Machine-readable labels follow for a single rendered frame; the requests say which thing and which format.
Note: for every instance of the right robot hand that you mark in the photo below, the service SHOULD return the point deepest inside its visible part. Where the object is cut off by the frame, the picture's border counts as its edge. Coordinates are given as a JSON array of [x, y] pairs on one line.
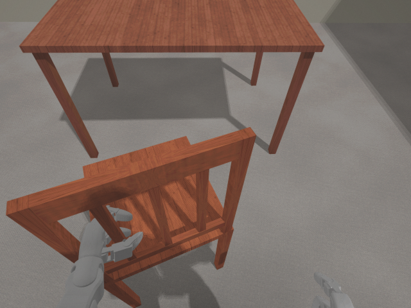
[[332, 289]]

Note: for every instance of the left robot forearm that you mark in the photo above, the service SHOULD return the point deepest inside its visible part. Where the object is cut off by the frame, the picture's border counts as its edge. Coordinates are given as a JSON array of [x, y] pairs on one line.
[[85, 284]]

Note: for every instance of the chair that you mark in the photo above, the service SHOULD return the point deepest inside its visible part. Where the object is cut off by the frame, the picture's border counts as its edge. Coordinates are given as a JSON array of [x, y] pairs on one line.
[[167, 190]]

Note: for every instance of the table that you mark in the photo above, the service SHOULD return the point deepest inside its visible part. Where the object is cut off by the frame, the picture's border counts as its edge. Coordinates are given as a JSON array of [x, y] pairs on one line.
[[172, 26]]

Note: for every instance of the left robot hand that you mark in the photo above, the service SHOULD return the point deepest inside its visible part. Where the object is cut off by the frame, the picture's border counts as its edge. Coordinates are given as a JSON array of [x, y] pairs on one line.
[[95, 238]]

